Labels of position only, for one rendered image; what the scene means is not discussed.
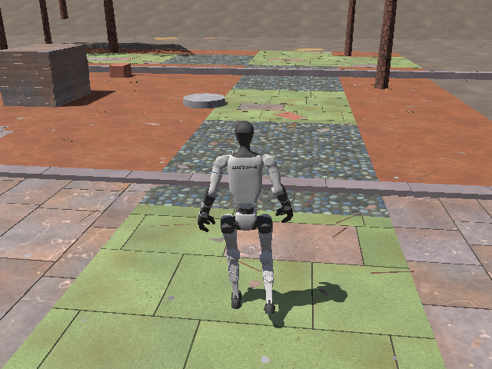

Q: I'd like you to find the robot left hand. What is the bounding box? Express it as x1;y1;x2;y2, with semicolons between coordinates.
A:
198;215;215;232

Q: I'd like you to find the robot right hand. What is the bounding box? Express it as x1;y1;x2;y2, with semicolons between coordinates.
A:
275;208;293;223

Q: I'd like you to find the right robot foot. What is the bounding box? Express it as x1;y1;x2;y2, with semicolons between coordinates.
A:
264;302;275;314

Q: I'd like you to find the robot right upper arm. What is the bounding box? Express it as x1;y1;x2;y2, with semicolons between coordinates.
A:
261;154;284;196

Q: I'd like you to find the robot right forearm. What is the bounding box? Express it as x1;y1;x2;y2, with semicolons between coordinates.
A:
277;184;291;211

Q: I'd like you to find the robot left forearm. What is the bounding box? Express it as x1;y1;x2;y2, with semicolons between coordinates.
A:
199;185;215;218

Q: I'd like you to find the left robot thigh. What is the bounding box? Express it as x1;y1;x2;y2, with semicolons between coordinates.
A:
221;214;240;263

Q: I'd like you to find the robot left upper arm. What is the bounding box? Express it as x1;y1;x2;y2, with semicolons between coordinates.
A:
208;155;229;198

